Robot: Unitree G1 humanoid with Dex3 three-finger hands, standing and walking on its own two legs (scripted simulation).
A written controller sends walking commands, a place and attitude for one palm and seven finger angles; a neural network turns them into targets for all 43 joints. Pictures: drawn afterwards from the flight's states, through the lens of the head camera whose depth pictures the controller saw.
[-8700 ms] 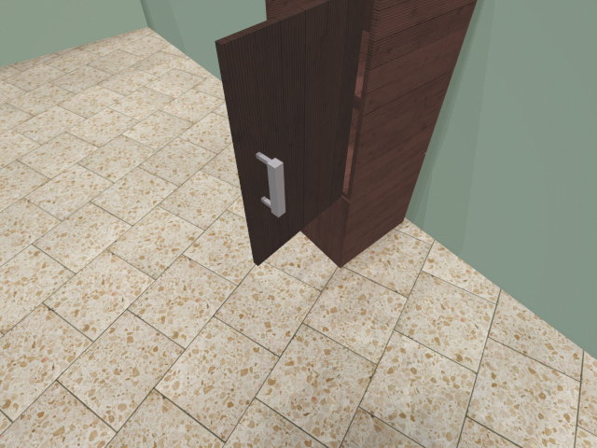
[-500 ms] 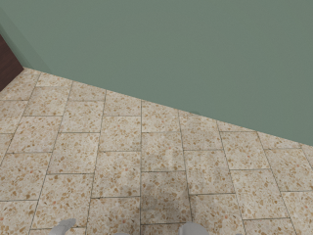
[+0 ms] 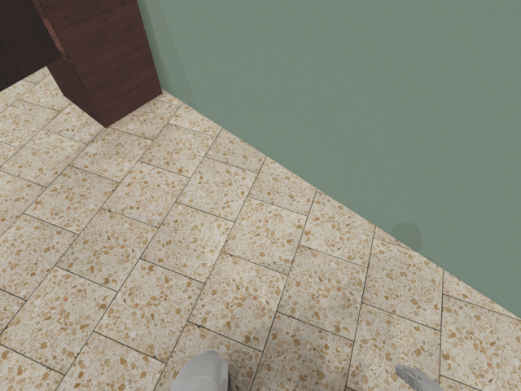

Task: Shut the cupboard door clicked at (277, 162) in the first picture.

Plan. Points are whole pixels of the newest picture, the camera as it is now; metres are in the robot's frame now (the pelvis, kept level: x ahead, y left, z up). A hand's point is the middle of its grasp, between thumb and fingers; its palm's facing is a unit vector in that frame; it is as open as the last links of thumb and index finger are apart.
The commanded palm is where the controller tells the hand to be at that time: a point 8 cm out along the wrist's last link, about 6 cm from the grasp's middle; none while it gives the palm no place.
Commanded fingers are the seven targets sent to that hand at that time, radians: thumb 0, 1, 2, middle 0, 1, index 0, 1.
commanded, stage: walk to a spot facing it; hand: left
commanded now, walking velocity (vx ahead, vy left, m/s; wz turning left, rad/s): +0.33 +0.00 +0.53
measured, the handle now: out of the picture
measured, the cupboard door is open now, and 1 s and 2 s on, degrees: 98 98 98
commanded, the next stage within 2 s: turn to face it in 1.86 s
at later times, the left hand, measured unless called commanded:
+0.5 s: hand (168, 269) +0.33 +0.22 -0.14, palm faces +0.09 -0.98 -0.19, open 7.4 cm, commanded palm none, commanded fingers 0.00 0.90 0.90 -0.20 -0.30 -0.20 -0.30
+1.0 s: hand (181, 307) +0.26 +0.18 -0.18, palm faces +0.45 -0.87 -0.19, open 7.3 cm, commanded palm none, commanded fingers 0.00 0.90 0.90 -0.20 -0.30 -0.20 -0.30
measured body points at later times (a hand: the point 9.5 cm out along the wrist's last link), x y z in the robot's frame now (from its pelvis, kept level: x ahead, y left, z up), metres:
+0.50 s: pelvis +0.20 +0.01 +0.00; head +0.23 +0.02 +0.45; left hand +0.32 +0.27 -0.13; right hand +0.21 -0.23 -0.14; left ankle +0.10 +0.11 -0.74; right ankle +0.33 -0.11 -0.71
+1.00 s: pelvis +0.41 +0.04 +0.00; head +0.43 +0.07 +0.44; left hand +0.24 +0.23 -0.16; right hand +0.63 -0.12 -0.13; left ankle +0.46 +0.19 -0.72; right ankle +0.33 -0.10 -0.74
